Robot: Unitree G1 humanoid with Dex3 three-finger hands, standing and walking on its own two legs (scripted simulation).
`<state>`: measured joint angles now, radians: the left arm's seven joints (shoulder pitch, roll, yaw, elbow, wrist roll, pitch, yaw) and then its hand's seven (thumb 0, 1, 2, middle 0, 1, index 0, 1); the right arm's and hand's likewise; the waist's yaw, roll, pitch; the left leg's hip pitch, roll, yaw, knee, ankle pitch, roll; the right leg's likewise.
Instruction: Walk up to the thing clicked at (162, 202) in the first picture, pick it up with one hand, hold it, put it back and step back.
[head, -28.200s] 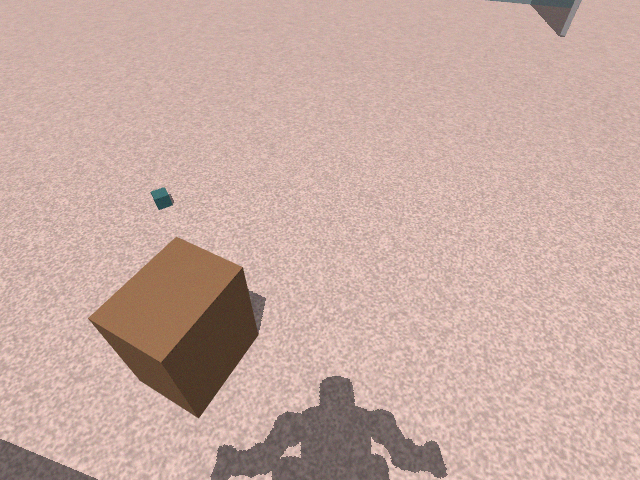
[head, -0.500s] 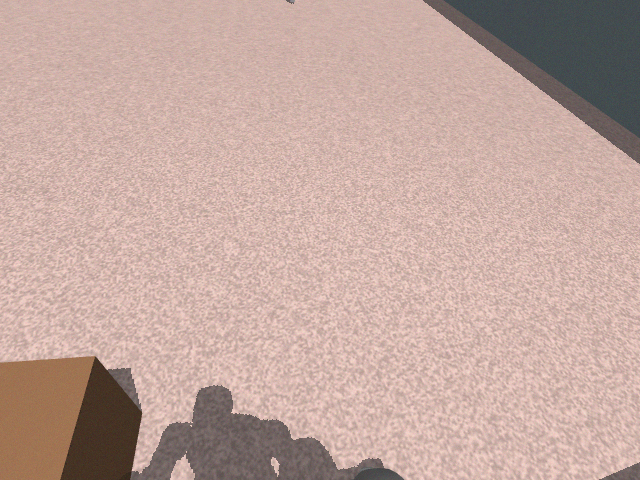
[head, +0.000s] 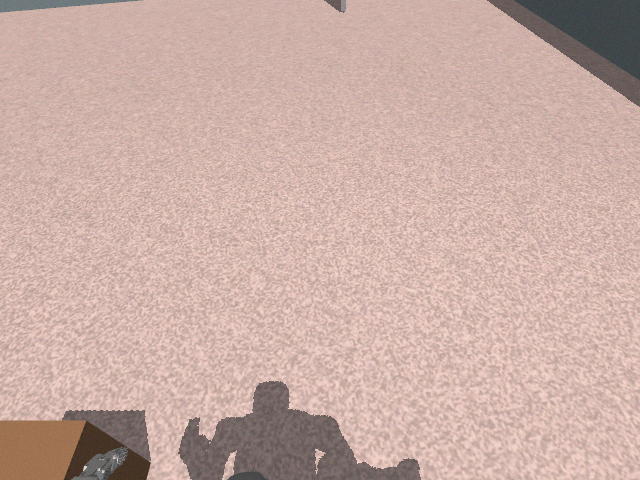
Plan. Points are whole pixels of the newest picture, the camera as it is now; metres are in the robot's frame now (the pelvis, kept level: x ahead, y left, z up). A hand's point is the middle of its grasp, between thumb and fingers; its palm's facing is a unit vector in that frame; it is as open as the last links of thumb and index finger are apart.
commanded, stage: walk up
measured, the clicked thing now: out of the picture +0.72 +1.29 -0.74
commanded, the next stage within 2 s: stand in 1.92 s
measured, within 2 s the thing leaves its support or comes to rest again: neither
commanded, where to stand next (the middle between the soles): +0.26 -0.03 m, yaw +21 degrees
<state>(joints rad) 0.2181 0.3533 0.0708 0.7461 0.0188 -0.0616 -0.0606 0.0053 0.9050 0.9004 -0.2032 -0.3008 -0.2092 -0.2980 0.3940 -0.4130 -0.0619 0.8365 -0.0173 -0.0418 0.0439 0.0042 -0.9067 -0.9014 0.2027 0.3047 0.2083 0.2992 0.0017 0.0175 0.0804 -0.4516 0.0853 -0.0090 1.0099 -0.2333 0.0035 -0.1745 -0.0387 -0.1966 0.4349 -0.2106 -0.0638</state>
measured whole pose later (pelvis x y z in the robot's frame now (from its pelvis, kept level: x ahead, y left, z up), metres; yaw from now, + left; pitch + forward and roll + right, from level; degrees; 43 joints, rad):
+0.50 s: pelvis +0.15 -0.02 -0.02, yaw +12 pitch -3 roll +0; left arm 0.29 0.43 0.08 0.78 0.00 0.02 -0.06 0.01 0.91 0.90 -0.20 -0.30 -0.21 -0.30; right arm 0.39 -0.39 -0.02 0.76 -0.02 -0.09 -0.01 0.00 -0.90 -0.90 0.20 0.31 0.21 0.30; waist 0.02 -0.09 0.11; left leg -0.26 0.03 -0.01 0.62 -0.29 -0.01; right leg -0.50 -0.13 0.02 0.94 -0.33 -0.01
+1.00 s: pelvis +0.17 -0.08 -0.03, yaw +24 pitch -1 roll +1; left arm 0.24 0.45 0.07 0.84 0.03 -0.03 0.00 0.01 0.90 0.90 -0.20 -0.30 -0.21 -0.30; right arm 0.26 -0.44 -0.06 0.88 -0.03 0.04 0.04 0.00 -0.91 -0.90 0.20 0.30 0.21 0.30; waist 0.05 0.03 0.11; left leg -0.37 0.00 0.00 0.80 -0.47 0.01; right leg -0.41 -0.16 -0.16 0.71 -0.26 0.00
